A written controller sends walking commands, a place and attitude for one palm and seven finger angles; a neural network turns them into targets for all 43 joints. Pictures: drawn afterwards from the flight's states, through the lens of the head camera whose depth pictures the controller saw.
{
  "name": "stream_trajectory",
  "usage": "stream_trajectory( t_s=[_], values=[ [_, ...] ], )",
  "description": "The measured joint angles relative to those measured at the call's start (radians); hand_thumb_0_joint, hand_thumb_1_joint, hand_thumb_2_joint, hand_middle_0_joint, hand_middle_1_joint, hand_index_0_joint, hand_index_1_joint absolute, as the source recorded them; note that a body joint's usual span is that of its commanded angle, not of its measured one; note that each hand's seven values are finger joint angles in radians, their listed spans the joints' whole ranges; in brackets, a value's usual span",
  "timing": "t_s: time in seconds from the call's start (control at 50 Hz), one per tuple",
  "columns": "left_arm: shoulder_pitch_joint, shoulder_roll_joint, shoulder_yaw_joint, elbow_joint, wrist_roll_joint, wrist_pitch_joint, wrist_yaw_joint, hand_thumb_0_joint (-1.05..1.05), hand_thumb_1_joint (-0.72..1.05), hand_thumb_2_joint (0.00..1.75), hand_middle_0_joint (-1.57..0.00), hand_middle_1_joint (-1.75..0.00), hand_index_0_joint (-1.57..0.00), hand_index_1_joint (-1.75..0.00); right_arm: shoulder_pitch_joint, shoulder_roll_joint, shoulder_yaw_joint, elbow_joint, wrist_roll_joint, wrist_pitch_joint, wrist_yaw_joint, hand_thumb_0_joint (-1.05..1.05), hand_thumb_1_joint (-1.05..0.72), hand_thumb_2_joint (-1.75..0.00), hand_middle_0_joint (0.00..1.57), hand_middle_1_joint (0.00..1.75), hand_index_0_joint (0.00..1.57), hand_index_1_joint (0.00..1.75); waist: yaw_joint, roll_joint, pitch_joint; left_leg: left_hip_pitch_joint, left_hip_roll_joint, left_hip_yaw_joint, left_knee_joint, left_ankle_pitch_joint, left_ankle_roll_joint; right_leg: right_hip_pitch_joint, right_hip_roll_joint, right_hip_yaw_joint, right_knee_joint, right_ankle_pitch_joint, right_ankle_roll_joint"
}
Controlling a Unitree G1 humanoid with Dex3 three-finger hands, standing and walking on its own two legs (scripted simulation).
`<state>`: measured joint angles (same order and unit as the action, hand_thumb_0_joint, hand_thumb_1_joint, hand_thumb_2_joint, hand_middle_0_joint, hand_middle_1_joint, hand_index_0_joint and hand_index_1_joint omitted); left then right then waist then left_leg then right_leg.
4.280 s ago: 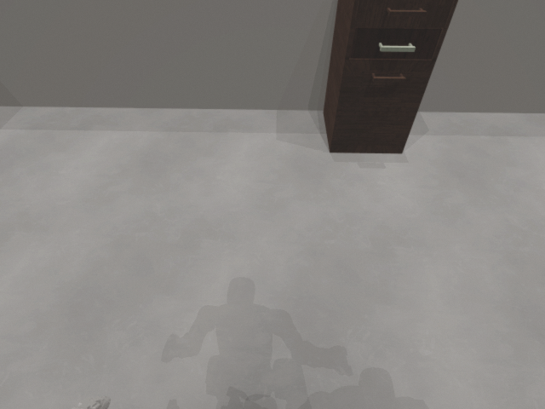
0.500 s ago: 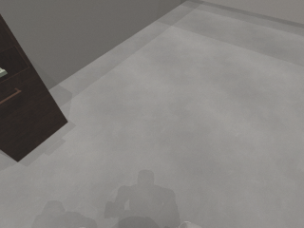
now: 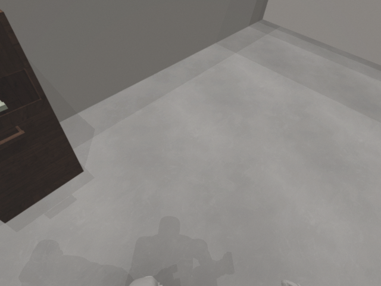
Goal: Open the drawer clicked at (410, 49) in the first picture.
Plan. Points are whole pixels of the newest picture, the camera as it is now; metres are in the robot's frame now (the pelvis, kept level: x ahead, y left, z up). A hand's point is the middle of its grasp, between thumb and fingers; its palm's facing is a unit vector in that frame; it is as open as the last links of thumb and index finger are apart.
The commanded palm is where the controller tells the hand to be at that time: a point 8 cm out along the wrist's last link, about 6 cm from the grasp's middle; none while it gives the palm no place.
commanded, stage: walk to a spot facing it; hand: left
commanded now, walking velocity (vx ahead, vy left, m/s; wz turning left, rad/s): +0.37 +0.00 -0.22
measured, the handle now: out of the picture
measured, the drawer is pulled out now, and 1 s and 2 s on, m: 0.00 0.00 0.00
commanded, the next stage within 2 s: turn to face it in 0.34 s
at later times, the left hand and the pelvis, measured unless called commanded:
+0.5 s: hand (160, 205) +0.35 +0.11 -0.16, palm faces -0.15 -0.96 -0.22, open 7.4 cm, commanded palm none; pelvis +0.21 -0.05 +0.00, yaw -8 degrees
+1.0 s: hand (137, 203) +0.35 +0.18 -0.17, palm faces +0.15 -0.97 -0.20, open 7.4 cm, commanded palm none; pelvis +0.30 -0.03 +0.01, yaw +6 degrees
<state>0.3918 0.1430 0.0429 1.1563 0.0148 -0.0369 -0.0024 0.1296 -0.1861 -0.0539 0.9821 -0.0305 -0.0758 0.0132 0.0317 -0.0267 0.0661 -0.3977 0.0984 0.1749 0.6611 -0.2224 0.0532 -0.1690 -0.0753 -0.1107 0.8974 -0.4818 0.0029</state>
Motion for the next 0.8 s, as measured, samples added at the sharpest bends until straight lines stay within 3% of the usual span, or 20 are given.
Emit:
stream_trajectory(
  t_s=[0.06,0.14,0.28,0.36,0.44,0.48,0.5,0.54,0.58,0.68,0.8],
  values=[
    [-0.037,0.020,0.012,-0.007,0.005,0.012,-0.007,0.01,0.91,0.90,-0.20,-0.30,-0.20,-0.30,0.038,0.027,0.008,0.018,0.003,-0.002,-0.015,0.00,-0.91,-0.90,0.20,0.30,0.20,0.30,-0.007,-0.005,0.001,0.076,-0.018,0.022,-0.063,-0.018,0.001,-0.178,-0.009,0.042,0.272,0.095,-0.013],
    [-0.087,0.036,0.030,-0.053,0.013,0.019,-0.007,0.01,0.91,0.90,-0.19,-0.30,-0.20,-0.30,0.112,0.032,-0.008,0.058,0.012,-0.006,-0.040,-0.01,-0.95,-0.90,0.20,0.30,0.20,0.30,-0.011,-0.004,-0.019,0.184,-0.047,0.048,-0.198,-0.001,0.002,-0.338,-0.038,0.065,0.291,0.221,0.001],
    [-0.164,0.043,0.042,-0.108,0.014,0.041,-0.014,0.01,0.91,0.90,-0.19,-0.30,-0.19,-0.30,0.232,0.047,0.003,0.126,0.013,0.000,-0.034,0.00,-0.93,-0.90,0.20,0.30,0.20,0.30,-0.029,0.004,-0.039,0.338,-0.061,0.092,-0.331,-0.024,-0.022,-0.435,-0.065,0.055,0.088,0.336,0.025],
    [-0.210,0.037,0.037,-0.123,0.011,0.047,-0.018,0.01,0.91,0.90,-0.19,-0.30,-0.19,-0.30,0.274,0.059,0.005,0.147,0.007,0.006,-0.029,0.00,-0.92,-0.90,0.20,0.30,0.20,0.30,-0.057,0.017,-0.022,0.403,-0.045,0.125,-0.334,-0.077,-0.056,-0.394,-0.057,0.022,-0.107,0.327,0.012],
    [-0.250,0.029,0.029,-0.145,0.013,0.031,-0.021,0.01,0.91,0.90,-0.19,-0.30,-0.19,-0.30,0.308,0.063,0.007,0.162,0.003,0.018,-0.028,0.00,-0.91,-0.90,0.20,0.30,0.20,0.30,-0.083,0.040,-0.001,0.437,0.004,0.151,-0.246,-0.178,-0.105,-0.304,-0.014,-0.017,-0.259,0.298,-0.020],
    [-0.260,0.034,0.024,-0.157,0.016,-0.003,-0.018,0.01,0.91,0.90,-0.19,-0.30,-0.19,-0.30,0.327,0.072,0.009,0.174,0.012,0.026,-0.024,0.00,-0.91,-0.90,0.20,0.30,0.20,0.30,-0.080,0.036,-0.001,0.377,0.045,0.133,-0.049,-0.241,-0.103,-0.253,0.002,-0.027,-0.304,0.344,-0.051],
    [-0.272,0.028,0.021,-0.157,0.011,-0.019,-0.013,0.01,0.91,0.90,-0.19,-0.30,-0.19,-0.30,0.316,0.069,0.011,0.179,0.018,0.036,-0.024,0.00,-0.90,-0.90,0.20,0.30,0.20,0.30,-0.078,0.047,0.011,0.308,0.056,0.070,0.114,-0.269,-0.094,-0.259,0.011,-0.035,-0.260,0.318,-0.062],
    [-0.281,0.010,0.010,-0.153,0.004,-0.031,-0.003,0.01,0.91,0.90,-0.19,-0.30,-0.20,-0.30,0.285,0.060,0.009,0.178,0.025,0.054,-0.028,0.00,-0.90,-0.90,0.20,0.30,0.20,0.30,-0.081,0.063,0.023,0.171,0.037,-0.049,0.389,-0.286,-0.081,-0.233,0.020,-0.052,-0.237,0.261,-0.069],
    [-0.277,-0.009,-0.002,-0.145,0.001,-0.029,0.008,0.01,0.91,0.90,-0.19,-0.30,-0.20,-0.30,0.251,0.049,0.006,0.166,0.023,0.065,-0.033,0.00,-0.90,-0.90,0.20,0.30,0.20,0.30,-0.082,0.071,0.018,0.061,0.025,-0.098,0.514,-0.235,-0.077,-0.186,0.025,-0.070,-0.281,0.252,-0.057],
    [-0.272,-0.011,0.006,-0.154,-0.002,-0.018,0.033,-0.02,0.94,0.89,-0.20,-0.30,-0.20,-0.30,0.176,0.036,0.001,0.101,0.018,0.085,-0.031,0.00,-0.91,-0.90,0.20,0.30,0.19,0.30,-0.083,0.066,-0.019,-0.084,0.023,-0.103,0.410,-0.147,-0.093,-0.099,0.019,-0.121,-0.395,0.270,-0.052],
    [-0.266,0.010,0.003,-0.170,0.007,0.016,0.028,-0.01,0.93,0.89,-0.20,-0.30,-0.20,-0.30,0.104,0.012,-0.006,0.037,0.015,0.104,-0.013,0.00,-0.92,-0.90,0.19,0.30,0.19,0.30,-0.062,0.038,-0.023,-0.062,0.009,-0.056,0.192,-0.139,-0.100,-0.051,-0.016,-0.178,-0.384,0.224,-0.024]
  ],
)
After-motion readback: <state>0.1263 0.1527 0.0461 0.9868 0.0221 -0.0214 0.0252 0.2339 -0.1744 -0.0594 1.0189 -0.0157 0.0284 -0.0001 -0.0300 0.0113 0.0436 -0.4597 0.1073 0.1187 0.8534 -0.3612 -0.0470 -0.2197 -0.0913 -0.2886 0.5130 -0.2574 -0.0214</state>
